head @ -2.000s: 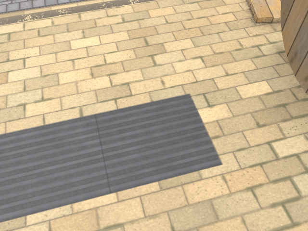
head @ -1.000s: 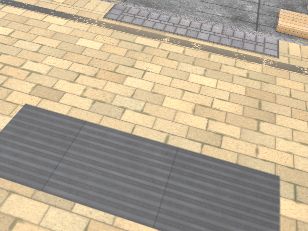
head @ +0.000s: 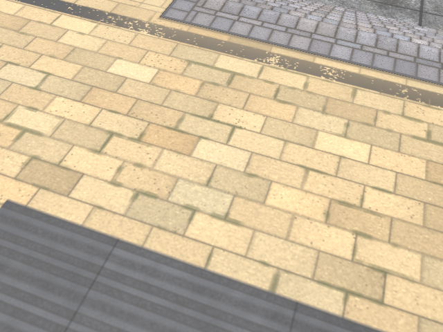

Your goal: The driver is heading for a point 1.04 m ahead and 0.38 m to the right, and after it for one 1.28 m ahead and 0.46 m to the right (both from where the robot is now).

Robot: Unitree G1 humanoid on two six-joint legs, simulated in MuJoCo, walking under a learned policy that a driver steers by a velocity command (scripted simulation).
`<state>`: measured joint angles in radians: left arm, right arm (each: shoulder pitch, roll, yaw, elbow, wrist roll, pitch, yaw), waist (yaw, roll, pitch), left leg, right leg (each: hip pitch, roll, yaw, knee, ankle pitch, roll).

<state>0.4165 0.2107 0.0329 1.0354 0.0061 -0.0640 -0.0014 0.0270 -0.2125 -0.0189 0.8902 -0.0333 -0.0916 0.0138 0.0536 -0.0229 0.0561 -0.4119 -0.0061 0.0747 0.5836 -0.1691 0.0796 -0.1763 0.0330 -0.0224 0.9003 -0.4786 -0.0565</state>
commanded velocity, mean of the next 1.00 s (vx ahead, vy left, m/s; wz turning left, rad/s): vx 0.29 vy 0.00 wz -0.46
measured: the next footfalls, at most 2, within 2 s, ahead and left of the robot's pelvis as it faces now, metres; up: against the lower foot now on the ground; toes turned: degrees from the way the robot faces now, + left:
right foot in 0.44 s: +0.16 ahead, -0.11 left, +0.00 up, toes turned -18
left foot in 1.00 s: +0.47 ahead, -0.03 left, +0.00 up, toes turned -31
